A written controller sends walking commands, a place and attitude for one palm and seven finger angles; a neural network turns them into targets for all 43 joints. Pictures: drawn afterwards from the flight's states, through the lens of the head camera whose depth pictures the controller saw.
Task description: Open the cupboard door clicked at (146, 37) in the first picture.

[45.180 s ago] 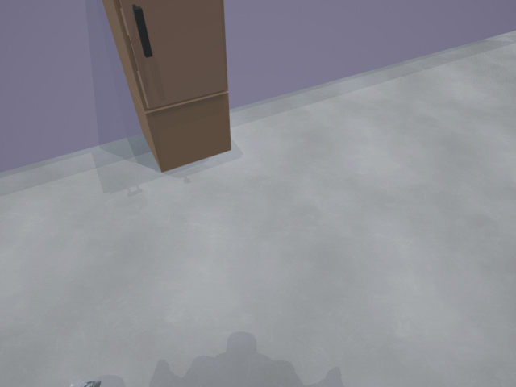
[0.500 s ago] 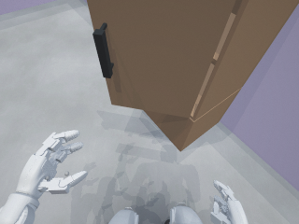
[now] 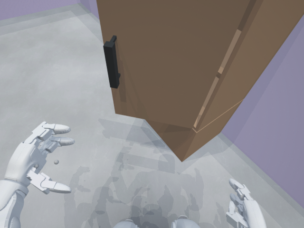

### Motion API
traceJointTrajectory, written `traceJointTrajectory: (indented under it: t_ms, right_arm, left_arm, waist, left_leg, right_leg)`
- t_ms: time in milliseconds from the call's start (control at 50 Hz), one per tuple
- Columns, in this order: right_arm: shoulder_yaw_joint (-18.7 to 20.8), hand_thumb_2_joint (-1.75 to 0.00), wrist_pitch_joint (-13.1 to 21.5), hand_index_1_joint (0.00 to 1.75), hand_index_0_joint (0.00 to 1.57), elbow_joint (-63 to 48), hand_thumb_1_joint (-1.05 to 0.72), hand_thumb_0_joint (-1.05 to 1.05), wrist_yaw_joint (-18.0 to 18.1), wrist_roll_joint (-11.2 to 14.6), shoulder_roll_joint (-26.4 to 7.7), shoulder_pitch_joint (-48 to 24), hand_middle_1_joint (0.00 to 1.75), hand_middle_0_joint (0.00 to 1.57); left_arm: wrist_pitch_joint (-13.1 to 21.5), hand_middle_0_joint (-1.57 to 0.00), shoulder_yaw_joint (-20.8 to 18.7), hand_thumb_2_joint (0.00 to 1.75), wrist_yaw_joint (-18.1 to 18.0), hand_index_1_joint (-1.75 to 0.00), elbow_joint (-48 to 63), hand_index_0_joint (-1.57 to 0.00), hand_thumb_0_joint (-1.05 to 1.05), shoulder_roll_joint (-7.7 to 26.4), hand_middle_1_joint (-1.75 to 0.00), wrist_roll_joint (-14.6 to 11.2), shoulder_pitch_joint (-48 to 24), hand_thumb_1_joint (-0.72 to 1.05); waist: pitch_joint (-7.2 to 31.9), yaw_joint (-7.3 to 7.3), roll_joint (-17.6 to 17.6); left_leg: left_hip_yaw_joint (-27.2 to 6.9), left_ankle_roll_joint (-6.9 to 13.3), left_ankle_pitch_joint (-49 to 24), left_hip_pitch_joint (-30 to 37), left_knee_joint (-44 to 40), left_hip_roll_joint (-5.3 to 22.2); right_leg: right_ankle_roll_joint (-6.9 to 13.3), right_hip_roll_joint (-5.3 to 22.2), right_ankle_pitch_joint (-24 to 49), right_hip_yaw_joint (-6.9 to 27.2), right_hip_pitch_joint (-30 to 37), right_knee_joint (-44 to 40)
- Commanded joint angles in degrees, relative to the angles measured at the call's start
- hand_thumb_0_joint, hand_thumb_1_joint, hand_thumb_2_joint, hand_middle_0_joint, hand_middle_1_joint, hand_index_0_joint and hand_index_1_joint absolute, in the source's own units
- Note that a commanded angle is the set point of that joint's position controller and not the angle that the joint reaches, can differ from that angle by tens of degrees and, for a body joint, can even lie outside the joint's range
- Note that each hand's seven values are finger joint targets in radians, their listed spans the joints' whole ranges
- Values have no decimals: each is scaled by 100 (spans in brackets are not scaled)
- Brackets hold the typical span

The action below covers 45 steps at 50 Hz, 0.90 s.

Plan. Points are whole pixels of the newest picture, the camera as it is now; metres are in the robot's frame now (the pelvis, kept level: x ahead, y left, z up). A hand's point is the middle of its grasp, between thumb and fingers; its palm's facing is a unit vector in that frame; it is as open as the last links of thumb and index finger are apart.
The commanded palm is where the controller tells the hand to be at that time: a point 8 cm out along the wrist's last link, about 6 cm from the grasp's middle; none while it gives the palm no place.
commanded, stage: raise the hand with hooked fingers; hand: left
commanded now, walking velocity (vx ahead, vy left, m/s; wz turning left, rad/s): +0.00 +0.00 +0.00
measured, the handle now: (114, 62) +0.61 +0.17 +0.06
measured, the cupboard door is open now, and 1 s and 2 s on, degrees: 42 42 42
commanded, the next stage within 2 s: move the hooked fingers beside the handle in 0.86 s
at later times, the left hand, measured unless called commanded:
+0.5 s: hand (49, 137) +0.30 +0.26 +0.08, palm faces -0.11 -0.99 -0.04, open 14.0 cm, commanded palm +0.27 +0.31 +0.08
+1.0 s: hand (52, 141) +0.29 +0.25 +0.08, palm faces -0.11 -0.99 -0.04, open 14.0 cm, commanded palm +0.28 +0.30 +0.08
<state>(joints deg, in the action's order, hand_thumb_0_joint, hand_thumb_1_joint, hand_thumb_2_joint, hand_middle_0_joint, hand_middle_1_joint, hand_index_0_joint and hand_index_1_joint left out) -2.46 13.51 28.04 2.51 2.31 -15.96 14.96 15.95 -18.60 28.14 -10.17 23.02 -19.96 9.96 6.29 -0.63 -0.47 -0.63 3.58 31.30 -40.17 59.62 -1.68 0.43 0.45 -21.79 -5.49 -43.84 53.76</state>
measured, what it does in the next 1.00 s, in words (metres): stands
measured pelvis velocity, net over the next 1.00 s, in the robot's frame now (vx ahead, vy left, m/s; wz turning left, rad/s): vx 0.00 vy -0.01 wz -0.01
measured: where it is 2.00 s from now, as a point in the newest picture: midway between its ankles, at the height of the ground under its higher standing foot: outside the picture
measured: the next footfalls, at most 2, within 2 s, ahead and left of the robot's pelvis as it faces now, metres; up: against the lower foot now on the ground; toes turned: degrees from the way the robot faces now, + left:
none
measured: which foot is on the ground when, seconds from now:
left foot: down 0.00-1.00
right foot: down 0.00-1.00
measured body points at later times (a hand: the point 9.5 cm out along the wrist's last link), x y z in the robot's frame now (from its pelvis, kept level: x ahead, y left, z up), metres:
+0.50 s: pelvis +0.01 -0.01 +0.01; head +0.06 +0.00 +0.46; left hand +0.30 +0.32 +0.09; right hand +0.15 -0.26 -0.06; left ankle -0.02 +0.07 -0.68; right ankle +0.05 -0.12 -0.68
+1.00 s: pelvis +0.00 -0.01 +0.01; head +0.06 +0.00 +0.46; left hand +0.29 +0.31 +0.08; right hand +0.16 -0.26 -0.06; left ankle -0.02 +0.07 -0.68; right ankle +0.05 -0.12 -0.68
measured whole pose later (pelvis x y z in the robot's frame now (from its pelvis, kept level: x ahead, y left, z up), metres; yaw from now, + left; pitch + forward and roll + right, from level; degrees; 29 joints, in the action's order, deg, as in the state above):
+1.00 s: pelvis +0.00 -0.01 +0.01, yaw -1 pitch +12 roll -2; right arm -3.5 11.3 29.3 3.0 2.6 -16.2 16.7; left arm 14.4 -24.2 35.8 -25.6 26.9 -21.5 -2.6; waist 5.9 -0.8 -1.0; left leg -0.3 2.6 29.3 -37.3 55.0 -1.0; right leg 1.5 -0.4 -20.2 -5.0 -41.7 50.2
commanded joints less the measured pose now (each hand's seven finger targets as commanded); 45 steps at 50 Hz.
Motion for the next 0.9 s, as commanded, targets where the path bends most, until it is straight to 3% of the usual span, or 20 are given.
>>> traceJointTrajectory:
  t_ms: [0, 20, 60, 320, 380, 480, 520, 660, 700, 800, 880]
  right_arm:
    - [358, -90, 228, 30, 20, -736, -90, 0, 106, 23, -917, -42, 30, 20]
    - [340, -90, 202, 30, 20, -715, -90, 0, 110, 23, -908, -37, 30, 20]
    - [338, -90, 192, 30, 20, -708, -90, 0, 124, 31, -908, -39, 30, 20]
    - [318, -90, 97, 30, 20, -589, -90, 0, 147, 31, -955, 103, 30, 20]
    - [333, -90, 69, 30, 20, -615, -90, 0, 147, 71, -955, 101, 30, 20]
    - [367, -90, 75, 30, 20, -693, -90, 0, 81, 40, -955, 137, 30, 20]
    - [364, -90, 50, 30, 20, -677, -90, 0, 71, 25, -963, 175, 30, 20]
    - [355, -90, 59, 30, 20, -674, -90, 0, 104, 43, -928, 151, 30, 20]
    - [340, -90, 60, 30, 20, -679, -90, 0, 113, 23, -944, 160, 30, 20]
    - [316, -90, 71, 30, 20, -673, -90, 0, 138, 31, -933, 103, 30, 20]
    - [319, -90, 62, 30, 20, -654, -90, 0, 150, 48, -926, 116, 30, 20]
  left_arm:
    - [208, -30, -707, 30, 163, -120, 883, -30, 0, 1262, -120, -189, -1070, -50]
    - [189, -30, -742, 30, 216, -120, 858, -30, 0, 1315, -120, -190, -1227, -50]
    - [159, -30, -763, 30, 276, -120, 647, -30, 0, 1315, -120, -199, -1323, -50]
    - [71, -30, -1284, 30, 693, -120, -108, -30, 0, 2031, -120, -311, -2295, -50]
    - [9, -30, -1048, 30, 788, -120, -537, -30, 0, 1702, -120, -325, -2130, -50]
    - [86, -30, -1225, 30, 797, -120, -291, -30, 0, 1918, -120, -329, -2107, -50]
    - [137, -30, -1272, 30, 775, -120, -275, -30, 0, 1953, -120, -352, -2155, -50]
    - [250, -30, -1197, 30, 662, -120, -121, -30, 0, 1919, -120, -282, -2247, -50]
    - [231, -30, -1223, 30, 674, -120, -177, -30, 0, 1979, -120, -292, -2262, -50]
    - [207, -30, -1198, 30, 725, -120, -235, -30, 0, 1944, -120, -332, -2345, -50]
    - [176, -30, -1145, 30, 751, -120, -370, -30, 0, 1852, -120, -315, -2294, -50]
  waist:
    - [1130, 2, -622]
    - [1240, -3, -707]
    - [1181, -13, -459]
    - [1462, 47, -594]
    - [1194, -6, -292]
    - [1502, 73, -512]
    - [1453, 48, -377]
    - [1437, 19, -710]
    - [1381, -1, -525]
    - [1325, 3, -584]
    - [1363, -33, -345]
  left_leg:
    - [-441, -490, -2458, 571, -1219, 175]
    - [-415, -483, -2490, 654, -1247, 182]
    - [-439, -469, -2388, 580, -1296, 184]
    - [-326, -443, -2861, 753, -1363, 171]
    - [-276, -358, -2314, 519, -1437, 149]
    - [-220, -335, -2577, 623, -1406, 129]
    - [-207, -332, -2611, 565, -1376, 140]
    - [-205, -315, -2378, 608, -1416, 135]
    - [-223, -304, -2346, 562, -1397, 142]
    - [-221, -301, -2224, 525, -1407, 126]
    - [-208, -272, -2119, 448, -1400, 130]
  right_leg:
    - [212, -230, 899, 112, 1054, -450]
    - [204, -213, 936, 125, 1104, -493]
    - [186, -200, 895, 115, 1150, -543]
    - [208, -206, 1337, 243, 1540, -695]
    - [176, -173, 1024, 260, 1462, -829]
    - [188, -162, 1288, 337, 1646, -812]
    - [193, -190, 1351, 331, 1661, -782]
    - [187, -165, 1149, 361, 1591, -807]
    - [205, -201, 1151, 347, 1612, -796]
    - [212, -190, 1101, 368, 1628, -820]
    - [163, -157, 1064, 380, 1636, -862]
